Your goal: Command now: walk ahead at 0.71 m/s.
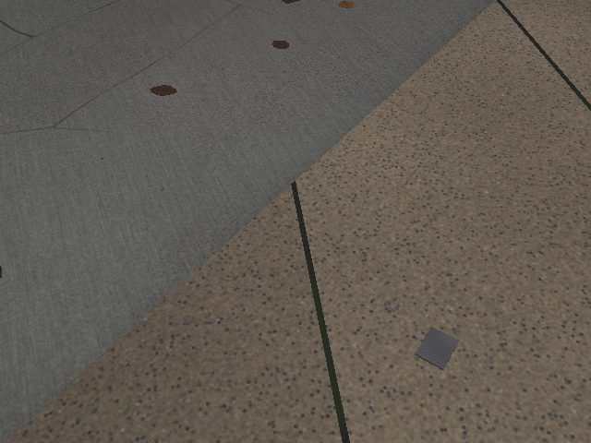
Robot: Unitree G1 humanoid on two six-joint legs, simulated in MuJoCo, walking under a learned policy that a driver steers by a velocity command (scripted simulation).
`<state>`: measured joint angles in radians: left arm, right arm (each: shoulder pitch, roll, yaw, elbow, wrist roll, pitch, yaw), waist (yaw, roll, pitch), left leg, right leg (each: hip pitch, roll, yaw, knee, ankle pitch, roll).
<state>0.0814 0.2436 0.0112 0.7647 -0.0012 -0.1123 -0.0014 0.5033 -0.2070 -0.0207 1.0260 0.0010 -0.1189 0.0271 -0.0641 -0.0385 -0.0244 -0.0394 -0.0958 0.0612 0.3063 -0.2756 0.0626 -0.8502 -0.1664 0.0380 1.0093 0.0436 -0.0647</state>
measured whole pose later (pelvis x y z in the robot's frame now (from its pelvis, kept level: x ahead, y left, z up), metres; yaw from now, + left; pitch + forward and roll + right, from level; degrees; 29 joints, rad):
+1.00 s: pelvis +0.34 +0.00 +0.00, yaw +0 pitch +0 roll +0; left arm 0.24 0.20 0.04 1.05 -0.02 -0.01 0.03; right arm 0.28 -0.18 -0.04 1.05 0.02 -0.03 -0.03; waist 0.00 0.00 0.00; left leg -0.22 0.00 0.00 0.55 -0.37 0.03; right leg -0.29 0.00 -0.03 0.57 -0.37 -0.04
